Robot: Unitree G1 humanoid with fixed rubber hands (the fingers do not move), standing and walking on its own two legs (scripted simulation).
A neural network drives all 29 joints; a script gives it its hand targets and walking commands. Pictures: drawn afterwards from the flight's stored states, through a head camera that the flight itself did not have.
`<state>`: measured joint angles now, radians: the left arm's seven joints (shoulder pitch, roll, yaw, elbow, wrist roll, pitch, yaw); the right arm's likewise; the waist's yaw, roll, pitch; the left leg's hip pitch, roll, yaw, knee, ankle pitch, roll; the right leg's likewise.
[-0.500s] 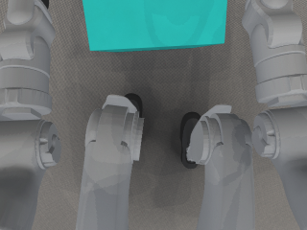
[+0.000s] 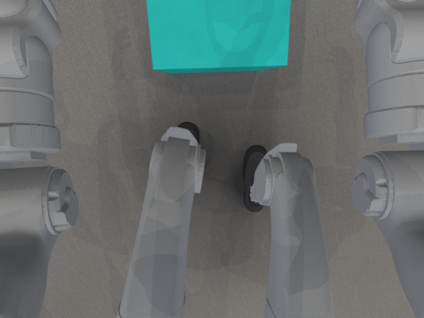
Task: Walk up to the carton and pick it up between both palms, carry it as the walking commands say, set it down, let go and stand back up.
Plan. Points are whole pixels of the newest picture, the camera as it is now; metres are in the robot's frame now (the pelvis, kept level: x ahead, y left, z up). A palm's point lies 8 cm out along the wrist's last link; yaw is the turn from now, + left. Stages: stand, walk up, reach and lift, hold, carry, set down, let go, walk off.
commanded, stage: set down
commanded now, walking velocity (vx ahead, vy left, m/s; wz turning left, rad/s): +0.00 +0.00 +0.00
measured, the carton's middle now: out of the picture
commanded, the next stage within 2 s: let go in 0.66 s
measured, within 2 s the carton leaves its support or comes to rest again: neither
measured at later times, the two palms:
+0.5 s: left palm out of the picture +0.50 +0.29 +0.00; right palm out of the picture +0.57 -0.12 +0.00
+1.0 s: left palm out of the picture +0.39 +0.29 +0.06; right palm out of the picture +0.45 -0.15 +0.05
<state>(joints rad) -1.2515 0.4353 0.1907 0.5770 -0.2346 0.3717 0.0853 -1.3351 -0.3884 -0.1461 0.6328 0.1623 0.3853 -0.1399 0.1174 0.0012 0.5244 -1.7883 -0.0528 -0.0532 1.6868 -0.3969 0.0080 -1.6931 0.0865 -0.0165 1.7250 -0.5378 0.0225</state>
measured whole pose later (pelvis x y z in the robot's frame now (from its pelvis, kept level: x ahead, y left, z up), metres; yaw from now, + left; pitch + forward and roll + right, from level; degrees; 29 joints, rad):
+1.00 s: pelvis +0.05 +0.01 +0.18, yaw +2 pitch +16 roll -2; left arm -0.54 0.35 0.15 0.37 -0.07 0.25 -0.08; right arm -0.60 -0.22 -0.13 0.36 0.01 0.28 -0.13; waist 0.09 0.00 0.48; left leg -0.97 -0.05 -0.05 0.95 -0.26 0.02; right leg -0.90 0.07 0.05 0.97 -0.37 0.02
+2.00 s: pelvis +0.15 -0.02 +0.25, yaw +4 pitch -3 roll +1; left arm 0.20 0.19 0.08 0.46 0.04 0.17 -0.05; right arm 0.23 -0.21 -0.02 0.43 -0.02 0.11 0.03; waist -0.01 -0.01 0.11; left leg -0.18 -0.05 -0.08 0.48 -0.25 0.00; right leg -0.09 0.03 0.00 0.49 -0.35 -0.04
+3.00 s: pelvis +0.15 -0.01 +0.24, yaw +8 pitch +2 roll -1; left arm 0.52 0.13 0.00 1.06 0.02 -0.03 0.05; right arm 0.49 -0.08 0.01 1.11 -0.03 -0.03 -0.03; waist 0.00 -0.01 -0.22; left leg -0.36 -0.07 -0.13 0.61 -0.29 0.02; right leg -0.21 0.00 -0.07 0.56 -0.38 -0.02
